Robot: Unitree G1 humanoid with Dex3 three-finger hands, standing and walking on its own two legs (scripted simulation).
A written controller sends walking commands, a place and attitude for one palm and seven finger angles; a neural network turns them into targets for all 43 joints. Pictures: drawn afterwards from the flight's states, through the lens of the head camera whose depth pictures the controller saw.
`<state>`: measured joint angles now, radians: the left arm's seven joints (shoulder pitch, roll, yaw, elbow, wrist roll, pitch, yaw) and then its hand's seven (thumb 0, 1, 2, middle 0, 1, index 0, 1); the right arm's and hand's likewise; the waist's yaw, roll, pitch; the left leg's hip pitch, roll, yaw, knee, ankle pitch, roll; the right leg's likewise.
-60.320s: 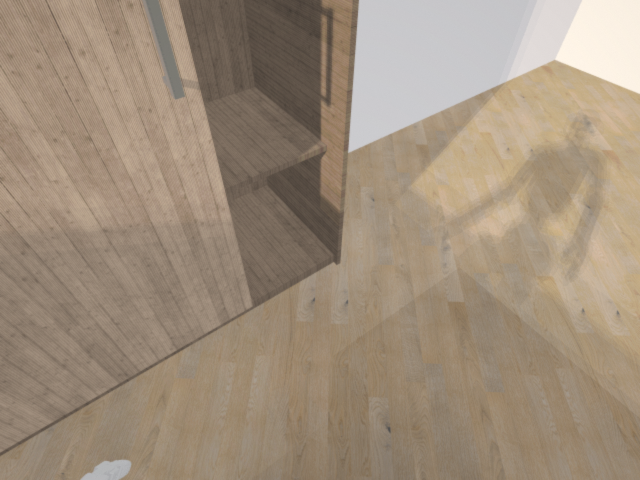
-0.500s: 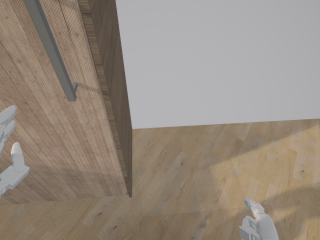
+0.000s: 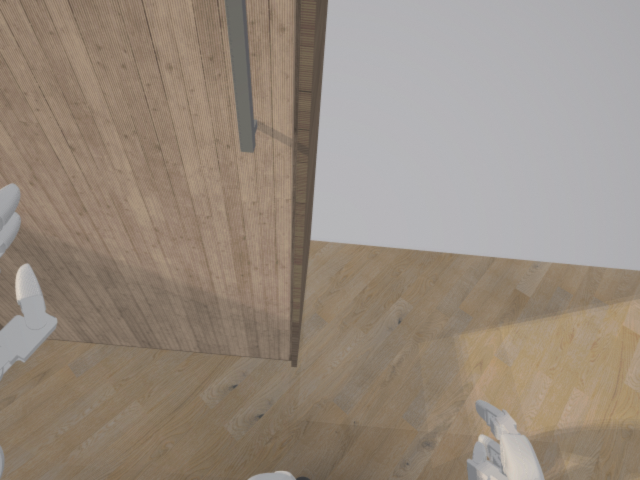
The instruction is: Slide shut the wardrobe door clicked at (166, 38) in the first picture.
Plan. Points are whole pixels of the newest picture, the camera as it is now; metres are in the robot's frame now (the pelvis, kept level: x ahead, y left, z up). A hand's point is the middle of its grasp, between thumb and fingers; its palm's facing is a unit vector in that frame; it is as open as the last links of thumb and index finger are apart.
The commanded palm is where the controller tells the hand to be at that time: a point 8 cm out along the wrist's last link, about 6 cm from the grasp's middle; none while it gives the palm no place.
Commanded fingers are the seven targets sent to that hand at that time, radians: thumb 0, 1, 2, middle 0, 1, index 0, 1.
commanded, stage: step back with the hand held close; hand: left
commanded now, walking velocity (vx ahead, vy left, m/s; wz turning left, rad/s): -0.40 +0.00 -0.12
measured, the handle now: (244, 57) +0.54 +0.18 +0.25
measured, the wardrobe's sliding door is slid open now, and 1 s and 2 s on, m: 0.00 0.00 0.00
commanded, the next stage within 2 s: stop stepping back and stand still in 0.38 s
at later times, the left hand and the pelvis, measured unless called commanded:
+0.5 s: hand out of the picture +0.17 +0.29 +0.17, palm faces +0.23 -0.92 -0.30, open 7.4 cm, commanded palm +0.08 +0.34 +0.19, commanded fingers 0.00 0.90 0.90 -0.20 -0.30 -0.20 -0.30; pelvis -0.10 +0.07 -0.01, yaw -8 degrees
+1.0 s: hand out of the picture -0.02 +0.39 +0.20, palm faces +0.22 -0.85 -0.49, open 7.4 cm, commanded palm -0.04 +0.45 +0.19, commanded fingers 0.00 0.90 0.90 -0.20 -0.30 -0.20 -0.30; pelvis -0.23 +0.18 +0.01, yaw -9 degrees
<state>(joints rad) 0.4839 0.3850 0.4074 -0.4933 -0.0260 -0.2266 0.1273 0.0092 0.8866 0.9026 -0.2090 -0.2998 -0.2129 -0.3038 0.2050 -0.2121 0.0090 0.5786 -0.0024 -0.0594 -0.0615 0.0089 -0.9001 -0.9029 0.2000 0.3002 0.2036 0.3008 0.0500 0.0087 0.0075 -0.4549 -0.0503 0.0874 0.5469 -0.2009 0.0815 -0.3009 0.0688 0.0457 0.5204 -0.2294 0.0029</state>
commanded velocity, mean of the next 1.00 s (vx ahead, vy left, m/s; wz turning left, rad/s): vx -0.05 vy -0.10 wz -0.01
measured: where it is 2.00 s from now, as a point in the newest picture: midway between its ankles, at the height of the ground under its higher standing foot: outside the picture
